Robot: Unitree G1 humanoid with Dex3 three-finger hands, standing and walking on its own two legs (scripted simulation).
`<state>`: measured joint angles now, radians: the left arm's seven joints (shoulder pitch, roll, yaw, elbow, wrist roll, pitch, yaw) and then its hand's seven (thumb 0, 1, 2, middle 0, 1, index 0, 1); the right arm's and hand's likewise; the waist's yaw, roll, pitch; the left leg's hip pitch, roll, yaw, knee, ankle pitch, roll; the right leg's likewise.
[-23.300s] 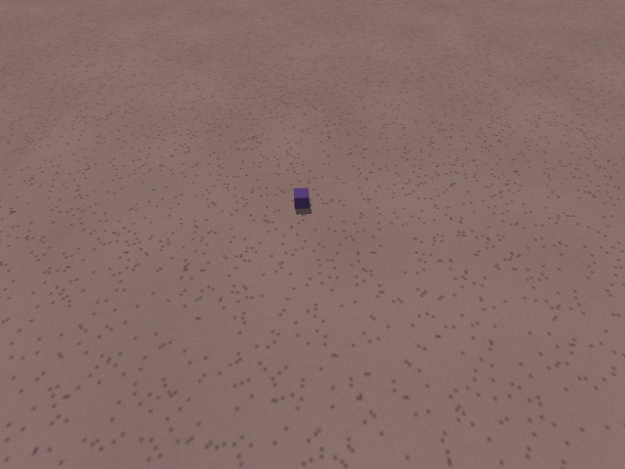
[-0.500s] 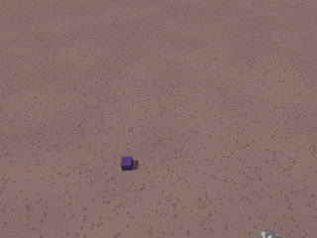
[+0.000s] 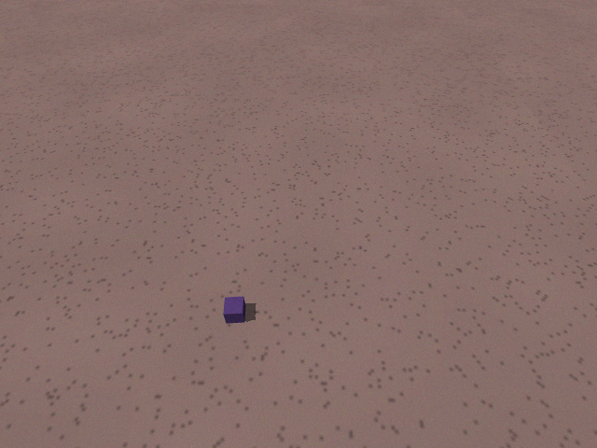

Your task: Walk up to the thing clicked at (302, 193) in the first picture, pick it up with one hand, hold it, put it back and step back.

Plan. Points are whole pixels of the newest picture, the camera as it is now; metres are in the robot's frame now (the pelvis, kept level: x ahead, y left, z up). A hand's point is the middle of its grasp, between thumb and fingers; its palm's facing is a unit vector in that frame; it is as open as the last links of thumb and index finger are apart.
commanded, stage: stand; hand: left
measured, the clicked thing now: (234, 309) +0.72 +0.26 -0.75
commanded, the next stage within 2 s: walk up in 0.58 s
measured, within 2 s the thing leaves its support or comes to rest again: neither
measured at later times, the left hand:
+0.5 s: hand out of the picture +0.08 +0.25 -0.15, palm faces -0.04 -0.94 -0.34, open 7.4 cm
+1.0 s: hand out of the picture +0.11 +0.33 -0.17, palm faces -0.03 -0.94 -0.33, open 7.4 cm
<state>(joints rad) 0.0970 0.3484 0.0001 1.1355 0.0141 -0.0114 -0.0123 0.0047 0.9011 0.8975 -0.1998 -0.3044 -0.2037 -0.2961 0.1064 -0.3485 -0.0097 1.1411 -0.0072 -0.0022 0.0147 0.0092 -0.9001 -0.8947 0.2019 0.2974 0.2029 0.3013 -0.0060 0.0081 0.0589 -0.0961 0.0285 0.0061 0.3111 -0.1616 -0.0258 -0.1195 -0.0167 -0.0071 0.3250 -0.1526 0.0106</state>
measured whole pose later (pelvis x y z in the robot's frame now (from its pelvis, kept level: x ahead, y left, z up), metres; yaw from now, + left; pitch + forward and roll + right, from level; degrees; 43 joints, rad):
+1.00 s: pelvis +0.09 +0.05 -0.01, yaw +0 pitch -4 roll -1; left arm 0.31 0.44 0.06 1.00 0.02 0.00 -0.05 0.01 0.90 0.90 -0.20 -0.30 -0.20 -0.30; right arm 0.29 -0.37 -0.08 0.96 -0.03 -0.06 0.03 0.01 -0.90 -0.89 0.20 0.30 0.20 0.30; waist -0.01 -0.06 0.06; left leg -0.14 0.01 0.05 0.45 -0.25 0.03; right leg -0.38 0.02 0.08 0.96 -0.38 -0.04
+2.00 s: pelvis +0.29 +0.00 -0.03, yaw -2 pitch -2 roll -1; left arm 0.20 0.40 0.04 0.95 -0.01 0.02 -0.01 0.00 0.90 0.90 -0.20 -0.30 -0.20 -0.30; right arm 0.12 -0.37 -0.01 0.85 -0.02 -0.01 0.00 0.01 -0.90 -0.89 0.21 0.30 0.21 0.30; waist 0.02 -0.01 0.11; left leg -0.44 0.05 0.02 0.69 -0.22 0.00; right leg -0.23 -0.01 0.02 0.68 -0.44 0.00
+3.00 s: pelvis +0.31 +0.00 +0.00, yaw -1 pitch -2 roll -1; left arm 0.12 0.36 0.00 1.15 0.01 -0.01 0.00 0.00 0.90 0.90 -0.20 -0.30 -0.20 -0.30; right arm 0.05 -0.34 -0.01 1.13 0.00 0.01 0.02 0.01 -0.90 -0.89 0.20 0.30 0.20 0.30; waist 0.00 0.02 0.06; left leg -0.25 0.03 -0.01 0.37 -0.09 -0.01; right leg -0.02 -0.03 0.00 0.32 -0.27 0.04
